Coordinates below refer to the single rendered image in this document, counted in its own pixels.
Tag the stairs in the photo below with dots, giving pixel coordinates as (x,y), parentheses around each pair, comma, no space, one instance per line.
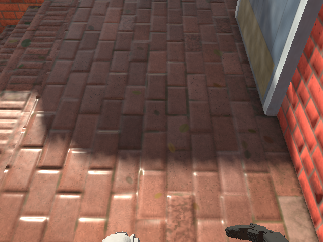
(12,34)

